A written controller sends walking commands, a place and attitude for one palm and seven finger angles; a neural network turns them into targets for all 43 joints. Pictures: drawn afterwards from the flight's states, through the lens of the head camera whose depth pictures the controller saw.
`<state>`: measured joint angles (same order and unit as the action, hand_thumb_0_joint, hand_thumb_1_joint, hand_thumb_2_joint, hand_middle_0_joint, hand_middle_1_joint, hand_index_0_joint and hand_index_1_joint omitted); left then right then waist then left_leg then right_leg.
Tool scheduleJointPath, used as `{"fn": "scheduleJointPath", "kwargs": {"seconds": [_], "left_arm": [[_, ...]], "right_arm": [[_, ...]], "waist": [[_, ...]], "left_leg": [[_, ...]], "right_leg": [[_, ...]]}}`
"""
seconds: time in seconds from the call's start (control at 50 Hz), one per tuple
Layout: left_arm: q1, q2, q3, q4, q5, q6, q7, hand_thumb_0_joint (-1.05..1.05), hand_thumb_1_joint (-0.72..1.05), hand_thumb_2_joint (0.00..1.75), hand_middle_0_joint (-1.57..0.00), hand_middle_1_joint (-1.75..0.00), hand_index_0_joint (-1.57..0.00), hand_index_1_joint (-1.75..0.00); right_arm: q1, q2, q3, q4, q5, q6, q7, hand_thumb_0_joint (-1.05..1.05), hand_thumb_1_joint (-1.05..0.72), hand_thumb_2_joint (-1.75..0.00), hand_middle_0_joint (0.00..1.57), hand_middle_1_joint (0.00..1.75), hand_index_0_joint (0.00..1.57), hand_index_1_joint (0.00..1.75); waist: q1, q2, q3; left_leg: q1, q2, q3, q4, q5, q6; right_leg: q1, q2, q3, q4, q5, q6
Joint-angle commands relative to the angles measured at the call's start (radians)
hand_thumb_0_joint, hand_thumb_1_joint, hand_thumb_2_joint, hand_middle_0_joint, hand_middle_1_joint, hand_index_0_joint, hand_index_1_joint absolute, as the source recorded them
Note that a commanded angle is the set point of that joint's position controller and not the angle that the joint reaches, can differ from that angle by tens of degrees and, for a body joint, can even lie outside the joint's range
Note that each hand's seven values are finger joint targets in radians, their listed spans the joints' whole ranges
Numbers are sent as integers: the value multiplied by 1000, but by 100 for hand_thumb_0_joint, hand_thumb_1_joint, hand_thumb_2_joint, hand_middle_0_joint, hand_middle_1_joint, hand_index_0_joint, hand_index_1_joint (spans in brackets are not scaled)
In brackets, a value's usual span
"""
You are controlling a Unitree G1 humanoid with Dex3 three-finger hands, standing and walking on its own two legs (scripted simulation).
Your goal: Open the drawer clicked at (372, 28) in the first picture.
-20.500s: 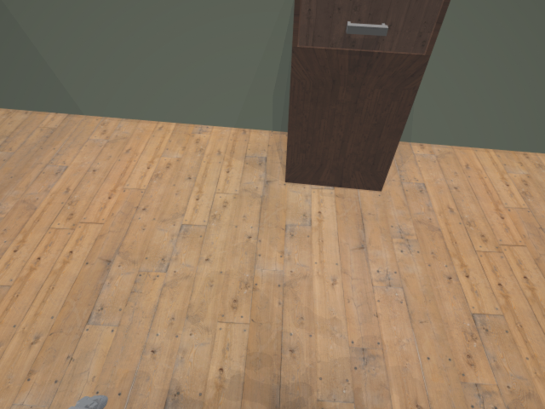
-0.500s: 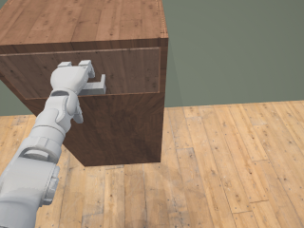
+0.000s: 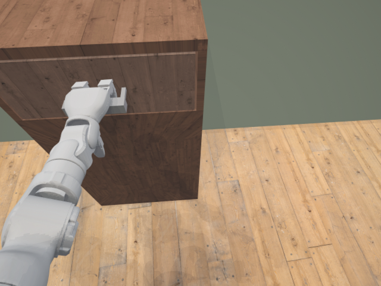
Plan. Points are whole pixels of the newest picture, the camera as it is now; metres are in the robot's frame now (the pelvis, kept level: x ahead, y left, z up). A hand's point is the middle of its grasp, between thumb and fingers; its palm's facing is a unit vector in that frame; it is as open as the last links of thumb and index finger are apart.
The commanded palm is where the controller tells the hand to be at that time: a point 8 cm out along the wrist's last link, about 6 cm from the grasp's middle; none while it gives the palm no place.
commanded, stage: lower the fingers behind the handle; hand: left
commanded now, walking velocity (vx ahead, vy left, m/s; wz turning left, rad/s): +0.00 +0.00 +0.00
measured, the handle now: (97, 99) +0.52 +0.20 +0.07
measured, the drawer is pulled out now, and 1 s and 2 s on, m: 0.00 0.00 0.01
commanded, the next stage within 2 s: close the thumb around the handle in 0.34 s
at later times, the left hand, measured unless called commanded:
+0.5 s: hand (98, 119) +0.48 +0.20 +0.05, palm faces -0.03 -0.02 -1.00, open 13.8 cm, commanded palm +0.46 +0.20 +0.10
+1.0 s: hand (98, 120) +0.47 +0.20 +0.05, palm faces -0.03 -0.02 -1.00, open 6.4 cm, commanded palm +0.45 +0.20 +0.10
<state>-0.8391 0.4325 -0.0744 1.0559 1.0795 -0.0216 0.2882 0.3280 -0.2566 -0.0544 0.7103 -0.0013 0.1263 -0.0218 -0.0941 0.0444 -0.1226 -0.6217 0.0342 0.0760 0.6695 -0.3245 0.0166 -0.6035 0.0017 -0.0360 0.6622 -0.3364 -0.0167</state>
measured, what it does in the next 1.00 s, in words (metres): stands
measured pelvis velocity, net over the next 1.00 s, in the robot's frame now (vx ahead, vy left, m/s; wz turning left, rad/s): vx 0.00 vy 0.00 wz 0.00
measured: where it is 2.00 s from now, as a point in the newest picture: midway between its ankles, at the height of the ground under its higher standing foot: outside the picture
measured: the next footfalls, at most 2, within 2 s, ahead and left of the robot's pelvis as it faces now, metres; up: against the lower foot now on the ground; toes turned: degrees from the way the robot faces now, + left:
none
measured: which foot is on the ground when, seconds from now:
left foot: down 0.00-1.00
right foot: down 0.00-1.00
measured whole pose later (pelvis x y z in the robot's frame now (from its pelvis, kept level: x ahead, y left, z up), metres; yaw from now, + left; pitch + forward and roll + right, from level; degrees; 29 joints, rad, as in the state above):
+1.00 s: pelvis +0.00 +0.00 +0.00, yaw +0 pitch +15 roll +0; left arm -0.80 0.42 -0.07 1.01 1.08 -0.03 0.29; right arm 0.33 -0.26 -0.06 0.71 0.00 0.12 -0.03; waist -0.09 0.05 -0.12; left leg -0.60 0.03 0.07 0.66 -0.32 0.01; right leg -0.59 0.00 -0.03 0.66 -0.34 -0.02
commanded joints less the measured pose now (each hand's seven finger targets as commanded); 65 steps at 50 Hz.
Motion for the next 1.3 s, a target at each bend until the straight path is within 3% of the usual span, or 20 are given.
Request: {"fn": "scheduleJointPath", "kwargs": {"seconds": [0.0,0.1,0.14,0.22,0.3,0.34,0.42,0.5,0.52,0.58,0.64,0.76,0.78,0.84,0.92,1.0,1.04,1.18,1.22,1.28], "left_arm": [[-486,274,74,-236,-2,-13,27,0,-50,30,-30,-120,-30,-120],[-414,223,57,-237,-10,-42,27,0,-50,30,-30,-120,-30,-120],[-414,252,75,-219,-10,-34,35,0,-50,30,-30,-120,-30,-120],[-434,228,55,-224,-2,-21,46,0,-50,30,-30,-120,-30,-120],[-463,209,39,-225,-11,-15,42,0,-50,30,-30,-120,-30,-120],[-450,257,73,-211,-5,-11,42,0,-50,30,-30,-120,-30,-120],[-455,221,50,-218,-1,-13,46,0,-50,30,-30,-120,-30,-120],[-432,183,34,-206,-8,-4,45,0,-28,40,-32,-122,-32,-122],[-420,224,65,-193,-5,1,46,0,-22,42,-32,-123,-32,-123],[-438,225,65,-222,0,2,50,0,-5,49,-33,-125,-33,-125],[-424,253,79,-203,3,11,51,0,12,56,-34,-127,-34,-127],[-417,204,52,-258,-2,-4,42,0,45,71,-37,-130,-37,-130],[-413,191,43,-240,-8,-4,37,0,51,73,-37,-131,-37,-131],[-425,220,52,-226,-9,0,38,0,68,80,-38,-133,-38,-133],[-428,258,86,-255,-2,-15,43,0,90,90,-40,-135,-40,-135],[-409,181,30,-233,-8,-7,42,0,90,90,-40,-135,-40,-135],[-444,247,78,-290,-8,-25,48,0,90,90,-40,-135,-40,-135],[-442,192,44,-288,-13,-22,52,0,90,90,-40,-135,-40,-135],[-431,219,65,-300,-7,-22,54,0,90,90,-40,-135,-40,-135],[-353,167,43,-319,-19,-23,46,0,90,90,-40,-135,-40,-135]], "right_arm": [[108,-152,-60,-72,-2,-21,-16,0,-90,-90,20,30,20,30],[112,-145,-66,-68,-5,-24,-13,0,-90,-90,20,30,20,30],[111,-151,-61,-64,-2,-23,-13,0,-90,-90,20,30,20,30],[111,-148,-65,-58,-1,-24,-8,0,-90,-90,20,30,20,30],[112,-150,-66,-56,-1,-25,-8,0,-90,-90,20,30,20,30],[112,-152,-62,-56,-1,-23,-14,0,-90,-90,20,30,20,30],[109,-148,-64,-58,-2,-28,-11,0,-90,-90,20,30,20,30],[111,-147,-66,-61,-4,-28,-5,0,-90,-90,20,30,20,30],[108,-151,-64,-59,-1,-26,-7,0,-90,-90,20,30,20,30],[103,-150,-62,-64,-5,-25,-7,0,-90,-90,20,30,20,30],[98,-151,-59,-64,-1,-24,-11,0,-90,-90,20,30,20,30],[102,-143,-67,-64,-4,-27,-9,0,-90,-90,20,30,20,30],[104,-145,-65,-63,-5,-25,-7,0,-90,-90,20,30,20,30],[97,-150,-60,-59,1,-24,-11,0,-90,-90,20,30,20,30],[96,-147,-64,-59,-2,-26,-14,0,-90,-90,20,30,20,30],[93,-143,-64,-60,0,-26,-8,0,-90,-90,20,30,20,30],[93,-147,-65,-65,-2,-27,-12,0,-90,-90,20,30,20,30],[91,-145,-68,-56,-5,-29,-7,0,-90,-90,20,30,20,30],[91,-146,-71,-56,-6,-28,-7,0,-90,-90,20,30,20,30],[80,-141,-72,-66,-6,-25,0,0,-90,-90,20,30,20,30]], "waist": [[-16,6,-434],[-12,-2,-423],[-10,-23,-390],[-13,8,-389],[-27,-14,-394],[-15,-9,-397],[-16,15,-400],[-15,-12,-398],[-10,-24,-385],[-3,-16,-414],[-6,-28,-387],[-3,13,-431],[-8,-9,-417],[-16,-30,-366],[-3,-5,-419],[-12,-18,-381],[-2,-2,-430],[-14,-11,-412],[-3,5,-440],[12,10,-452]], "left_leg": [[259,-51,-32,-19,376,34],[282,-46,-39,-10,429,31],[247,-47,-37,-17,388,31],[267,-46,-41,-19,386,28],[276,-46,-44,-22,366,31],[261,-48,-41,-22,369,31],[285,-45,-44,-19,384,28],[288,-41,-45,-16,414,27],[275,-41,-44,-20,397,26],[275,-45,-40,-21,408,27],[248,-46,-34,-26,378,30],[314,-42,-39,-16,457,27],[305,-43,-41,-16,460,27],[263,-48,-37,-28,378,31],[280,-50,-33,-20,409,31],[280,-48,-36,-24,401,29],[289,-51,-37,-20,412,30],[306,-47,-40,-16,440,29],[316,-48,-41,-14,464,28],[341,-45,-44,-13,522,25]], "right_leg": [[195,35,32,-59,392,-9],[175,41,21,-52,407,-10],[173,41,21,-55,385,-9],[149,42,17,-57,358,-14],[148,41,19,-66,345,-11],[164,41,20,-60,358,-12],[141,42,17,-57,349,-15],[145,44,11,-54,369,-13],[147,44,12,-54,361,-13],[173,42,16,-53,377,-15],[181,40,19,-58,379,-11],[174,42,15,-51,414,-14],[179,43,14,-54,418,-14],[172,40,21,-68,383,-10],[200,37,26,-58,416,-12],[172,40,18,-62,393,-12],[203,39,25,-55,413,-12],[186,41,19,-58,423,-13],[197,41,20,-50,443,-13],[208,42,14,-48,465,-15]]}}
